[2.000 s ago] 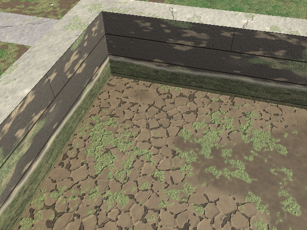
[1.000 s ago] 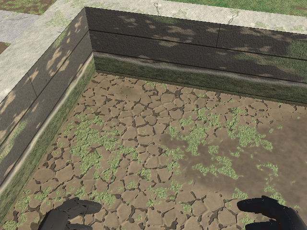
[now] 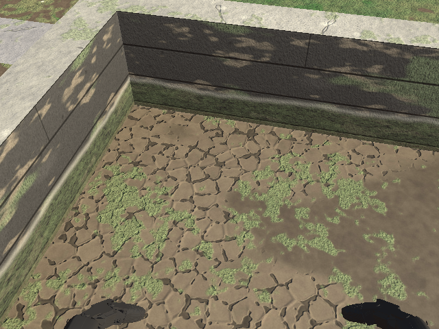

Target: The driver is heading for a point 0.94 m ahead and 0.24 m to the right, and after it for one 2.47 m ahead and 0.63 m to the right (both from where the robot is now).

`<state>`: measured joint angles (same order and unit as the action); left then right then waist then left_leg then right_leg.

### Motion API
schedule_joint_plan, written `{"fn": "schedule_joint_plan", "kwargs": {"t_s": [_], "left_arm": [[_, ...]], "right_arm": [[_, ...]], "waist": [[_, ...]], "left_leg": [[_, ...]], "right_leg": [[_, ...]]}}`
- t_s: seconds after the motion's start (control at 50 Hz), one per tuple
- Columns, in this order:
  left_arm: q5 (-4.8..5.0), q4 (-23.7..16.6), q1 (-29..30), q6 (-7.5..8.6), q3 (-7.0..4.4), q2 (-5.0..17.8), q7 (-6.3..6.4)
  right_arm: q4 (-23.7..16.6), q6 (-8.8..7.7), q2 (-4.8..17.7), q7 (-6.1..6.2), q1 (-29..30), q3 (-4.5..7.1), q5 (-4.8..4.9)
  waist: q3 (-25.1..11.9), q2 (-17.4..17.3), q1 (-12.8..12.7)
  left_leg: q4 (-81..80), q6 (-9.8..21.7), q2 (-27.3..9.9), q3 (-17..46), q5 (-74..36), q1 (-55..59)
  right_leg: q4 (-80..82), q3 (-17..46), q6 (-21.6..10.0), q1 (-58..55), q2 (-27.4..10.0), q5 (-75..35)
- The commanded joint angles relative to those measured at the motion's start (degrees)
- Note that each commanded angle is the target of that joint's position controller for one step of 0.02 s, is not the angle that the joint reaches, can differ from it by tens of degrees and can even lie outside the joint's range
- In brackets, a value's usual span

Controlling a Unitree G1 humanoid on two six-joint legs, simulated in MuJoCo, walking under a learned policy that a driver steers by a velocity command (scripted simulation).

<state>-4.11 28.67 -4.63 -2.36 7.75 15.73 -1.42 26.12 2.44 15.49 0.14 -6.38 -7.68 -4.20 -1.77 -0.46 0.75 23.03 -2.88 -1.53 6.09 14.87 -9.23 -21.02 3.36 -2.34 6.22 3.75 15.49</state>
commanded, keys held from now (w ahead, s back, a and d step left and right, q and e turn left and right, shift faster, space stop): w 1.00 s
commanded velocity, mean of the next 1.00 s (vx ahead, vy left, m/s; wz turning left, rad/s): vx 0.50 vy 0.00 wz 0.00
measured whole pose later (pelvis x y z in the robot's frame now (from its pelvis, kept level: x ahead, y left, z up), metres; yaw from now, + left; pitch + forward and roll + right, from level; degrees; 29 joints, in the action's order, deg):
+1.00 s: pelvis +0.00 +0.00 +0.00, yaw +0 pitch +1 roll +0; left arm -4.4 30.4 -5.9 -3.6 7.6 15.2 -0.6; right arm 27.5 1.8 15.3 -0.1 -7.9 -7.6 -4.3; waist -1.6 -0.8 0.3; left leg 20.5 -3.3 -2.2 6.1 13.6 -7.7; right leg -18.3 4.1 -2.6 4.6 4.2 14.1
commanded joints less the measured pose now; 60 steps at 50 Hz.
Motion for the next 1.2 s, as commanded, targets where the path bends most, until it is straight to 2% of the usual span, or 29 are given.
{"fn": "schedule_joint_plan", "kwargs": {"t_s": [0.02, 0.14, 0.16, 0.18, 0.24, 0.26, 0.32, 0.36, 0.4, 0.44, 0.48, 0.52, 0.56, 0.62, 0.64, 0.7, 0.72, 0.8, 0.82, 0.92, 0.94, 0.96, 1.02, 1.04, 1.06, 1.08, 1.1, 1.16, 1.2], "left_arm": [[0.01, -5.49, 5.63, 1.02, -1.97, 5.47, 0.19], [0.01, -5.22, 5.46, 1.00, -1.96, 5.41, 0.22], [-0.23, -4.97, 5.14, 0.54, -1.96, 5.16, 0.29], [-0.03, -5.20, 5.39, 0.70, -1.98, 5.37, 0.32], [-0.25, -4.79, 5.00, 0.45, -1.98, 5.16, 0.37], [-0.02, -5.03, 5.28, 0.64, -1.99, 5.34, 0.38], [-0.24, -4.62, 4.88, 0.42, -1.98, 5.10, 0.41], [-0.08, -4.82, 5.10, 0.41, -2.01, 5.31, 0.51], [-0.28, -4.44, 4.68, 0.23, -2.01, 5.12, 0.54], [-0.09, -4.66, 4.97, 0.32, -2.03, 5.29, 0.61], [-0.27, -4.28, 4.54, 0.18, -2.02, 5.08, 0.61], [-0.08, -4.51, 4.84, 0.27, -2.03, 5.24, 0.67], [-0.28, -4.13, 4.41, 0.14, -2.02, 5.04, 0.67], [-0.12, -4.32, 4.61, 0.13, -2.05, 5.25, 0.77], [-0.35, -4.02, 4.29, -0.11, -2.05, 5.09, 0.80], [-0.11, -4.20, 4.51, 0.07, -2.06, 5.24, 0.86], [-0.34, -3.88, 4.16, -0.14, -2.05, 5.06, 0.87], [-0.12, -4.03, 4.35, 0.01, -2.06, 5.21, 0.94], [-0.34, -3.75, 4.05, -0.19, -2.05, 5.04, 0.94], [-0.38, -3.71, 3.95, -0.47, -2.07, 5.01, 1.04], [-0.13, -3.87, 4.20, -0.04, -2.07, 5.20, 1.03], [-0.34, -3.56, 3.86, -0.22, -2.05, 5.02, 1.03], [-0.36, -3.58, 3.85, -0.44, -2.04, 4.96, 1.07], [-0.64, -3.75, 3.91, -0.57, -1.79, 4.45, 0.90], [0.03, -4.07, 2.68, -0.74, -1.90, 5.15, 0.78], [0.03, -3.91, 2.48, -0.82, -1.94, 5.29, 0.78], [-0.67, -3.60, 3.50, -0.76, -1.83, 4.66, 0.86], [-0.69, -3.79, 3.82, -0.64, -1.78, 4.71, 0.82], [-0.39, -3.57, 3.69, -0.41, -2.02, 5.22, 1.09]], "right_arm": [[-5.69, -1.02, 5.28, 0.24, 5.16, 1.96, -0.03], [-5.53, -0.98, 5.22, 0.32, 4.86, 1.96, -0.05], [-5.23, -1.15, 5.08, 0.04, 4.42, 1.87, -0.33], [-5.47, -1.15, 5.29, 0.13, 5.03, 1.98, 0.04], [-5.08, -1.20, 5.06, 0.04, 4.18, 1.87, -0.30], [-5.32, -1.18, 5.27, 0.17, 4.79, 1.99, 0.05], [-4.96, -1.20, 5.03, 0.10, 3.99, 1.88, -0.32], [-5.16, -1.33, 5.20, 0.09, 4.67, 2.00, 0.11], [-4.80, -1.35, 4.97, 0.04, 3.81, 1.87, -0.27], [-5.00, -1.40, 5.17, 0.10, 4.45, 2.00, 0.13], [-4.67, -1.37, 4.95, 0.07, 3.61, 1.88, -0.28], [-4.89, -1.41, 5.15, 0.14, 4.28, 2.01, 0.12], [-4.56, -1.38, 4.93, 0.10, 3.46, 1.88, -0.29], [-4.75, -1.51, 5.08, 0.10, 4.11, 2.00, 0.14], [-4.47, -1.55, 4.89, -0.02, 3.44, 1.89, -0.21], [-4.62, -1.55, 5.09, 0.11, 3.91, 2.02, 0.16], [-4.34, -1.58, 4.90, 0.01, 3.25, 1.90, -0.20], [-4.49, -1.59, 5.09, 0.12, 3.71, 2.03, 0.17], [-4.23, -1.60, 4.91, 0.04, 3.09, 1.91, -0.20], [-4.15, -1.75, 4.94, -0.14, 3.23, 1.94, -0.12], [-4.34, -1.62, 5.10, 0.15, 3.48, 2.05, 0.19], [-4.09, -1.62, 4.91, 0.07, 2.85, 1.93, -0.19], [-4.08, -1.71, 4.94, -0.07, 3.09, 1.96, -0.16], [-4.03, -1.72, 4.53, -0.11, 2.85, 1.73, -0.59], [-4.09, -1.66, 4.98, -0.09, 2.11, 1.76, -0.30], [-3.95, -1.67, 5.05, -0.04, 1.83, 1.81, -0.29], [-3.84, -1.76, 4.56, -0.10, 2.54, 1.73, -0.62], [-3.99, -1.67, 4.58, -0.14, 2.83, 1.68, -0.53], [-3.97, -1.65, 5.19, -0.04, 2.81, 1.97, 0.01]], "waist": [[-5.50, -0.06, 0.01], [-5.41, -0.06, 0.03], [-5.75, -0.31, -0.06], [-4.79, -0.36, -0.16], [-5.66, -0.18, -0.09], [-4.71, -0.26, -0.16], [-5.59, -0.13, -0.07], [-4.54, -0.22, -0.22], [-5.51, -0.01, -0.15], [-4.48, -0.13, -0.24], [-5.47, 0.05, -0.15], [-4.44, -0.10, -0.24], [-5.43, 0.04, -0.17], [-4.38, -0.08, -0.31], [-5.21, 0.05, -0.26], [-4.31, 0.00, -0.32], [-5.19, 0.10, -0.26], [-4.27, 0.06, -0.35], [-5.10, 0.13, -0.28], [-4.54, -0.14, -0.46], [-4.19, 0.09, -0.37], [-5.08, 0.15, -0.29], [-4.58, -0.23, -0.44], [-4.63, -0.67, -0.46], [-4.86, 0.02, -0.93], [-5.31, 0.16, -0.82], [-5.29, -0.47, -0.40], [-4.27, -0.06, -0.52], [-4.07, 0.56, -0.45]], "left_leg": [[-1.28, 1.96, -3.56, 3.24, -16.92, 0.09], [-1.54, 1.87, -3.57, 3.19, -16.96, 0.26], [-2.15, 2.07, -3.62, 3.23, -16.39, 0.34], [-1.67, 1.93, -3.49, 3.13, -16.87, -0.07], [-2.31, 2.03, -3.63, 3.20, -16.38, 0.40], [-1.83, 1.87, -3.50, 3.09, -16.85, 0.04], [-2.46, 1.96, -3.63, 3.15, -16.40, 0.53], [-2.01, 1.84, -3.49, 2.98, -16.90, 0.07], [-2.58, 1.96, -3.65, 3.09, -16.43, 0.55], [-2.15, 1.79, -3.50, 2.93, -16.93, 0.16], [-2.71, 1.90, -3.66, 3.02, -16.50, 0.68], [-2.29, 1.74, -3.50, 2.88, -17.02, 0.27], [-2.84, 1.86, -3.66, 2.98, -16.59, 0.77], [-2.44, 1.73, -3.52, 2.82, -17.13, 0.33], [-2.98, 1.87, -3.65, 2.91, -16.64, 0.67], [-2.57, 1.69, -3.53, 2.78, -17.20, 0.41], [-3.09, 1.84, -3.65, 2.86, -16.73, 0.80], [-2.74, 1.67, -3.54, 2.75, -17.36, 0.51], [-3.26, 1.80, -3.65, 2.84, -16.86, 0.88], [-3.44, 1.87, -3.58, 2.77, -16.87, 0.64], [-2.97, 1.63, -3.55, 2.73, -17.55, 0.64], [-3.45, 1.78, -3.66, 2.80, -17.06, 1.06], [-3.57, 1.83, -3.56, 2.73, -17.01, 0.82], [-3.79, 2.13, -3.55, 2.71, -17.62, 0.81], [-3.15, 2.03, -3.69, 2.62, -21.02, 0.81], [-3.13, 1.96, -3.70, 2.52, -21.84, 1.10], [-3.79, 2.12, -3.62, 2.63, -18.47, 1.32], [-3.94, 2.17, -3.52, 2.75, -16.76, 0.95], [-3.86, 1.78, -3.55, 2.78, -16.16, 0.93]], "right_leg": [[1.24, 6.69, -1.34, -3.76, -7.13, -22.24], [1.49, 6.77, -1.39, -3.94, -7.09, -22.57], [1.72, 6.77, -1.52, -4.42, -7.08, -21.64], [1.67, 6.84, -1.37, -3.90, -7.04, -22.34], [1.91, 6.82, -1.55, -4.54, -7.05, -21.87], [1.86, 6.90, -1.41, -3.99, -7.01, -22.62], [2.09, 6.88, -1.60, -4.64, -7.01, -22.12], [2.10, 7.00, -1.43, -4.17, -6.97, -22.88], [2.28, 6.95, -1.62, -4.82, -6.98, -22.35], [2.27, 7.05, -1.46, -4.29, -6.93, -23.17], [2.44, 7.01, -1.66, -4.94, -6.94, -22.62], [2.42, 7.11, -1.49, -4.40, -6.90, -23.40], [2.57, 7.06, -1.68, -5.06, -6.90, -22.81], [2.61, 7.19, -1.50, -4.60, -6.86, -23.57], [2.74, 7.14, -1.65, -5.18, -6.89, -22.92], [2.74, 7.24, -1.51, -4.67, -6.83, -23.79], [2.86, 7.19, -1.68, -5.27, -6.85, -23.14], [2.88, 7.29, -1.52, -4.81, -6.80, -23.96], [3.00, 7.24, -1.68, -5.36, -6.82, -23.36], [3.20, 7.34, -1.65, -5.36, -6.78, -23.15], [3.05, 7.36, -1.50, -4.92, -6.76, -24.19], [3.16, 7.31, -1.67, -5.49, -6.79, -23.58], [3.29, 7.39, -1.65, -5.44, -6.76, -23.30], [3.27, 7.61, -1.54, -5.68, -6.77, -23.57], [2.97, 7.39, -1.45, -6.50, -7.06, -27.03], [2.69, 7.37, -1.43, -6.90, -7.06, -28.16], [3.05, 7.56, -1.43, -6.20, -6.75, -24.54], [3.69, 7.60, -1.27, -4.96, -6.70, -22.09], [3.77, 7.45, -1.45, -4.56, -6.70, -21.93]]}}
